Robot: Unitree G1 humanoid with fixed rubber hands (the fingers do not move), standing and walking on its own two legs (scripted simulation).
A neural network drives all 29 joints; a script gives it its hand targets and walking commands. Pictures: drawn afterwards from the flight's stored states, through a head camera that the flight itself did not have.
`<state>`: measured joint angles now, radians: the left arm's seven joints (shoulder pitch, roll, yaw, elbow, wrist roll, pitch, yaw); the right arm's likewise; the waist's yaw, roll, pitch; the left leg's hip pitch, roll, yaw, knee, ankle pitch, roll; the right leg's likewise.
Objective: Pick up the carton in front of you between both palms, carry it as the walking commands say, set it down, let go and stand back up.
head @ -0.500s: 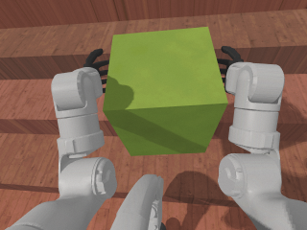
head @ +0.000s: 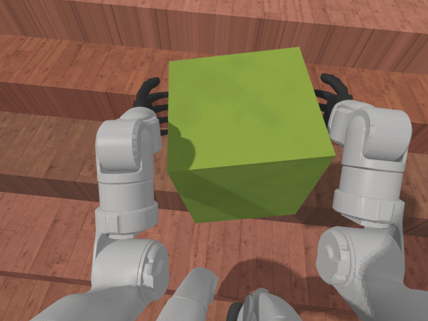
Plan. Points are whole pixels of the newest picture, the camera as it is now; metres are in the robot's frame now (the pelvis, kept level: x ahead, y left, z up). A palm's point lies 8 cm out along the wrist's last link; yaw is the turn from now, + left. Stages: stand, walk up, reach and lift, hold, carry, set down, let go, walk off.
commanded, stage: carry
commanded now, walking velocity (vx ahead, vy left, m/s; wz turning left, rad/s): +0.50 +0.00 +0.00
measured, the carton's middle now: (240, 147) +0.40 +0.02 +0.08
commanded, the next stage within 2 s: none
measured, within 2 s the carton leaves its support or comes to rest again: neither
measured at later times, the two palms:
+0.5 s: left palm out of the picture +0.69 +0.21 +0.38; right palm out of the picture +0.65 -0.08 +0.36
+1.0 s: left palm out of the picture +0.88 +0.27 +0.46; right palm out of the picture +0.94 -0.02 +0.47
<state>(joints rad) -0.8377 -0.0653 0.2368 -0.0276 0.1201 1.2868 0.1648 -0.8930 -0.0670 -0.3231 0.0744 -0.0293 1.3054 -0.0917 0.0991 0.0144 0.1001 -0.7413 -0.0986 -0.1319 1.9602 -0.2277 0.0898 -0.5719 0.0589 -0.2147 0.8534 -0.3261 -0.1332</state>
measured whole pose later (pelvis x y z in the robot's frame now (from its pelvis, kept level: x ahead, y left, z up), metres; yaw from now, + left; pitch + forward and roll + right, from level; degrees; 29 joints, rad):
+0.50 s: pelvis +0.28 +0.11 +0.18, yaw +2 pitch +2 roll +2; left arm -1.11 0.06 0.41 0.39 0.17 1.46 0.11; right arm -1.05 -0.06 -0.26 0.37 -0.02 1.44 -0.18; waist -0.18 -0.01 0.01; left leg -0.55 -0.01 0.19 0.81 -0.29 0.10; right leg -0.74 0.05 0.02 1.79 -0.14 -0.09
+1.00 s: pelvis +0.52 +0.06 +0.32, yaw +3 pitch +1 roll -4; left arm -0.92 -0.03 0.21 0.08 0.04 1.36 0.24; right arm -0.95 -0.03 -0.41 0.09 -0.14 1.36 -0.09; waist 0.15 0.05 0.15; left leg -0.62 -0.03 -0.08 1.59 -0.21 0.08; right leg -0.69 -0.01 -0.23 0.88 -0.21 -0.10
